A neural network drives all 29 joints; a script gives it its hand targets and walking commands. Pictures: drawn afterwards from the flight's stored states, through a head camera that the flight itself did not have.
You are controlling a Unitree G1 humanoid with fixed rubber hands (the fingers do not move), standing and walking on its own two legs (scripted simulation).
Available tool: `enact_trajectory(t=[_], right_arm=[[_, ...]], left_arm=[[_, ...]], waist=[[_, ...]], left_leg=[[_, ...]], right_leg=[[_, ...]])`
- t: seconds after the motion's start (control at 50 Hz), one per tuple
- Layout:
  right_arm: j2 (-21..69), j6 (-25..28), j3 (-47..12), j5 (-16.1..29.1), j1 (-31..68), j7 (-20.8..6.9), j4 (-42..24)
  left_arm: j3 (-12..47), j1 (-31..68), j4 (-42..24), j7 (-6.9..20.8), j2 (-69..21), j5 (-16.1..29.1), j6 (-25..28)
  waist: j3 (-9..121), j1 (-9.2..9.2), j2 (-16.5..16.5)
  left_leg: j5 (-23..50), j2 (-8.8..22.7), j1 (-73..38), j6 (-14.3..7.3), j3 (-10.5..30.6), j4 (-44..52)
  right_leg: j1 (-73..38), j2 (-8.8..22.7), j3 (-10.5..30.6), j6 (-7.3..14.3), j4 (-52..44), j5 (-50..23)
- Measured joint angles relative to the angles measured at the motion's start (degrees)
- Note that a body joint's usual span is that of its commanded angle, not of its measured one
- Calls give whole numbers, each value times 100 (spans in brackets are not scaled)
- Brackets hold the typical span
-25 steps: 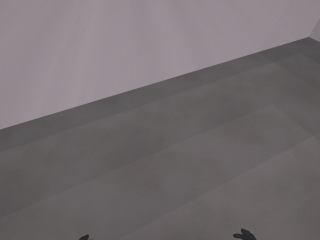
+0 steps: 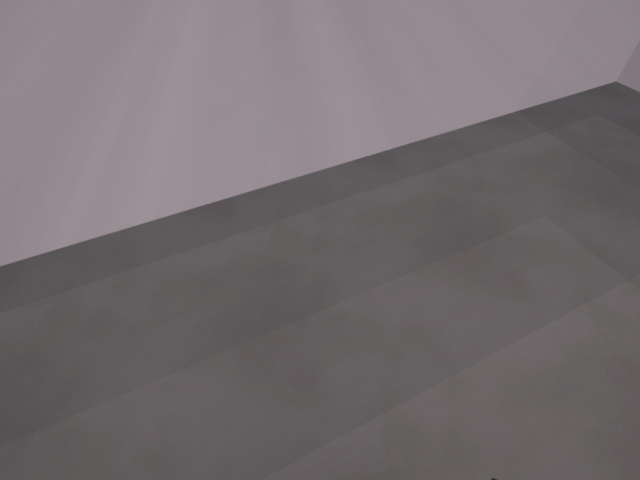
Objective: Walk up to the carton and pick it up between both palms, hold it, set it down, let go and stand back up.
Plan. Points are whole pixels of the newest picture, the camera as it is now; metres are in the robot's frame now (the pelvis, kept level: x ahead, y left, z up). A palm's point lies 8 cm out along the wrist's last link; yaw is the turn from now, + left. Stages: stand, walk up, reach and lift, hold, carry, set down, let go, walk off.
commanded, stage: stand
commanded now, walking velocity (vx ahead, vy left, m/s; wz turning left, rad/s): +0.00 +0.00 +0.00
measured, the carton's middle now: out of the picture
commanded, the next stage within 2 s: walk up in 0.86 s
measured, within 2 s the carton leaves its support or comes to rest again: neither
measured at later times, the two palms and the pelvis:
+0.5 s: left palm out of the picture +0.05 +0.24 -0.12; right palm out of the picture +0.05 -0.23 -0.12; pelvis +0.00 +0.00 +0.01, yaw +0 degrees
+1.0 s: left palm out of the picture +0.00 +0.22 -0.13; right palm out of the picture -0.02 -0.23 -0.13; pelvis -0.01 +0.00 +0.01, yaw +0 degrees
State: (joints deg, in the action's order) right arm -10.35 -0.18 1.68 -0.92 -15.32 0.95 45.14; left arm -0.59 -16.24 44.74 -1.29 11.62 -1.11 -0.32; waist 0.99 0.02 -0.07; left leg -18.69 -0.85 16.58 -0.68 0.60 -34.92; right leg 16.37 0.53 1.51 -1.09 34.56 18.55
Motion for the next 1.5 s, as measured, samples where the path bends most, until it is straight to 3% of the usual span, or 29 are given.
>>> enact_trajectory(t=[1.06,1.14,1.24,1.3,1.36,1.38,1.4,1.42,1.46,1.5], right_arm=[[153,14,2,20,-319,85,1721],[106,-43,202,-11,-113,192,1582],[-124,-26,383,-111,-9,347,1404],[-206,-55,417,-183,45,402,1376],[-256,-54,399,-225,135,348,1321],[-295,-66,396,-223,158,318,1326],[-363,-90,391,-214,182,286,1339],[-386,-138,371,-203,188,263,1343],[-309,-253,319,-158,175,257,1282],[-245,-279,241,-110,263,207,1194]], left_arm=[[11,73,1782,-43,-270,35,22],[-149,24,1460,13,-110,68,-61],[-320,101,1133,61,8,-45,-179],[-382,203,937,105,28,-55,-153],[-408,319,850,119,52,-4,-123],[-412,355,849,111,34,26,-98],[-405,404,876,100,-35,43,-68],[-380,418,877,85,-76,47,-41],[-353,382,881,67,-76,44,-22],[-341,296,884,40,-53,53,-32]], waist=[[-284,-21,-17],[-423,188,-213],[-447,45,-26],[-398,93,75],[-370,73,144],[-363,85,239],[-381,74,434],[-351,64,491],[-245,119,285],[-244,182,53]], left_leg=[[515,23,-585,37,44,866],[322,46,-354,42,-388,504],[217,396,-298,142,-717,393],[246,564,-388,272,-951,517],[28,740,-288,444,-1087,142],[-129,878,-204,498,-1086,-135],[-328,1042,-81,413,-966,-509],[-694,1014,119,397,-814,-992],[-1200,698,525,441,-643,-1934],[-1086,509,829,448,-565,-2578]], right_leg=[[-586,-23,33,11,-878,-525],[39,-54,389,25,-48,-302],[1014,44,-387,-60,2293,1043],[970,285,-523,-24,1989,902],[504,407,-561,22,764,322],[372,331,-614,125,437,-111],[343,166,-700,243,466,-170],[377,96,-718,327,564,-53],[411,141,-593,421,557,115],[286,156,-441,488,152,-256]])
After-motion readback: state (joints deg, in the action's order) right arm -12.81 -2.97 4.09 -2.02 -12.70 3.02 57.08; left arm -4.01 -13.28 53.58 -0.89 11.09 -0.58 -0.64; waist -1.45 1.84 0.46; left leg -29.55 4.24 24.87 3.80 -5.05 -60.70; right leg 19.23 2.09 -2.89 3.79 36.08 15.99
